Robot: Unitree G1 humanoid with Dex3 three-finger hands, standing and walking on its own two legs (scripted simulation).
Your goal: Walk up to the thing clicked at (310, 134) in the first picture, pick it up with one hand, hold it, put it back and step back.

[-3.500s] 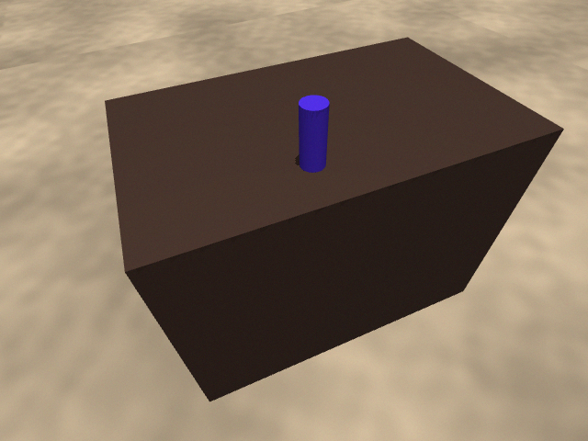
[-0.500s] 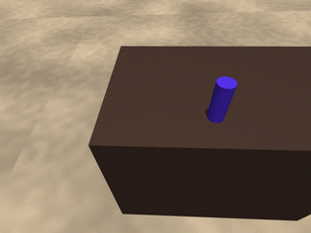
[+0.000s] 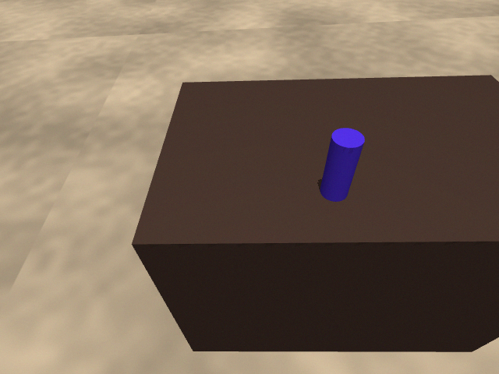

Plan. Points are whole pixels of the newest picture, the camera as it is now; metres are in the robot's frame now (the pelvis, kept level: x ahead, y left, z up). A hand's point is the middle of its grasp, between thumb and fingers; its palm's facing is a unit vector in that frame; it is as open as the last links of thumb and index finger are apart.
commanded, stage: walk up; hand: right
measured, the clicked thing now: (340, 166) +0.50 -0.16 +0.04
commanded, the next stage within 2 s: stand in 0.18 s
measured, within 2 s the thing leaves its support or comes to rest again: neither
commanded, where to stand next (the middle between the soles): +0.07 +0.01 m, yaw -2 degrees
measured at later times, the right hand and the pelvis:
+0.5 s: hand out of the picture +0.08 -0.26 -0.16, palm faces -0.02 +0.95 -0.32, open 7.4 cm; pelvis +0.01 -0.01 +0.00, yaw +0 degrees
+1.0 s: hand out of the picture +0.07 -0.27 -0.16, palm faces -0.02 +0.95 -0.32, open 7.4 cm; pelvis +0.00 -0.02 +0.00, yaw +0 degrees
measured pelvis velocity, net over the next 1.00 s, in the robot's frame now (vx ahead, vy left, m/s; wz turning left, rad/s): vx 0.00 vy -0.02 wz -0.01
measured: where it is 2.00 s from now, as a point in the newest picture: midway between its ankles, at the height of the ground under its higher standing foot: outside the picture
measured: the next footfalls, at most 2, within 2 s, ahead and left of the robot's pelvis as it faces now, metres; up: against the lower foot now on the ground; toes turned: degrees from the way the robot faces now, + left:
none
